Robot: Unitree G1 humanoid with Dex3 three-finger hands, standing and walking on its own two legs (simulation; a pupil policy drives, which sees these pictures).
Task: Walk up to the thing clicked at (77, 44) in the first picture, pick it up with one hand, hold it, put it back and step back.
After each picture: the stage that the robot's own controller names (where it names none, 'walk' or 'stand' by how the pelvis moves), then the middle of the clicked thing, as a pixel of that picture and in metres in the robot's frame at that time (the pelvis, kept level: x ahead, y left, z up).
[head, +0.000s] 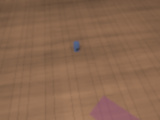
stand; (76, 46) +1.34 +0.10 -0.72
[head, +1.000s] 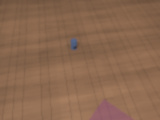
walk; (73, 44) +1.20 +0.19 -0.71
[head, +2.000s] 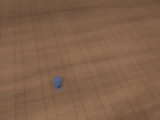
walk; (57, 82) +0.75 +0.23 -0.69
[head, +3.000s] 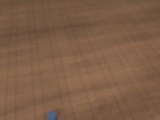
walk; (52, 117) +0.49 +0.23 -0.71
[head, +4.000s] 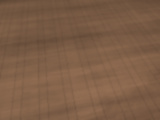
stand; out of the picture +0.40 +0.21 -0.71
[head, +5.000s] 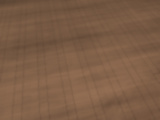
stand; out of the picture +0.38 +0.22 -0.72
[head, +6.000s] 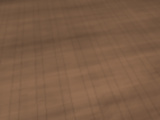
stand; out of the picture +0.39 +0.23 -0.73
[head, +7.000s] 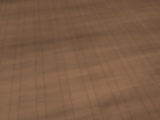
stand; out of the picture +0.38 +0.23 -0.73
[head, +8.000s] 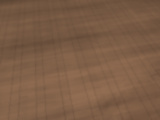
stand; out of the picture +0.37 +0.23 -0.73
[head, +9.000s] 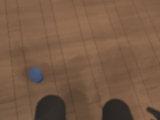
go down; (36, 75) +0.43 +0.25 -0.43
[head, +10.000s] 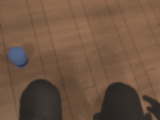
go down; (19, 58) +0.45 +0.29 -0.30
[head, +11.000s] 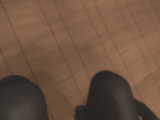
close in; out of the picture +0.41 +0.32 -0.23
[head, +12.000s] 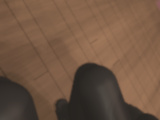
close; out of the picture +0.40 +0.34 -0.22
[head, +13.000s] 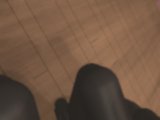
lift; out of the picture +0.38 +0.32 -0.22
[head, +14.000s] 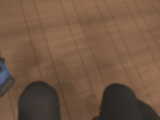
lift; out of the picture +0.32 +0.30 -0.07
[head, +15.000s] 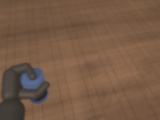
hold; (35, 86) +0.33 +0.17 +0.05
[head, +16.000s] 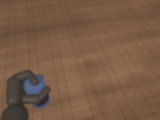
hold; (37, 92) +0.33 +0.18 +0.00
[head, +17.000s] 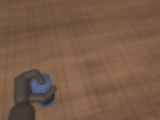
hold; (43, 91) +0.33 +0.16 -0.01
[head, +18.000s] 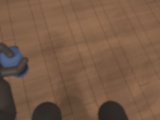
crouch; (15, 63) +0.42 +0.24 -0.08
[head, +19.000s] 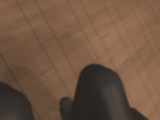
lower; out of the picture +0.40 +0.33 -0.23
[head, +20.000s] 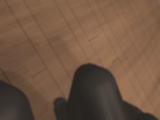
lower; out of the picture +0.40 +0.35 -0.22
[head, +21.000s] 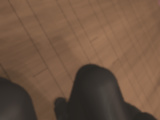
lower; out of the picture +0.39 +0.35 -0.23
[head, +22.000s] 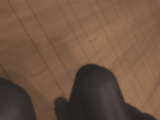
lower; out of the picture +0.39 +0.35 -0.22
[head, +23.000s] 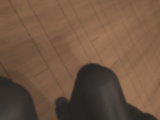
loosen; out of the picture +0.39 +0.34 -0.22
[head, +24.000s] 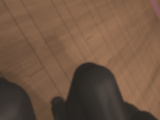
withdraw; out of the picture +0.39 +0.33 -0.23
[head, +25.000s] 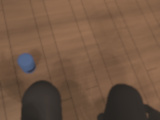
walk; (27, 64) +0.44 +0.28 -0.31
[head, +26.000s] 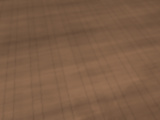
stand; out of the picture +0.36 +0.21 -0.65
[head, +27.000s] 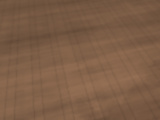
stand; out of the picture +0.39 +0.23 -0.67
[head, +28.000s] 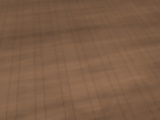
stand; out of the picture +0.39 +0.22 -0.69
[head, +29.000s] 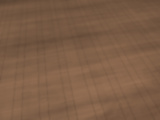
walk; out of the picture +0.40 +0.22 -0.72
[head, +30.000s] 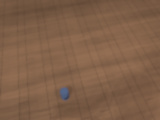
walk; (64, 94) +0.57 +0.17 -0.70
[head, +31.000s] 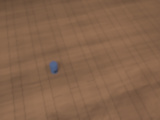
walk; (54, 67) +0.79 +0.25 -0.70
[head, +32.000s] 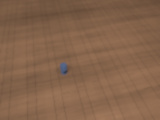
stand; (63, 68) +1.02 +0.25 -0.70
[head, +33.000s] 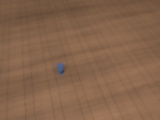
stand; (60, 68) +1.00 +0.26 -0.72
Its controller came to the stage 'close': yes
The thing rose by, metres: 0.71
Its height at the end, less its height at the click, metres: +0.00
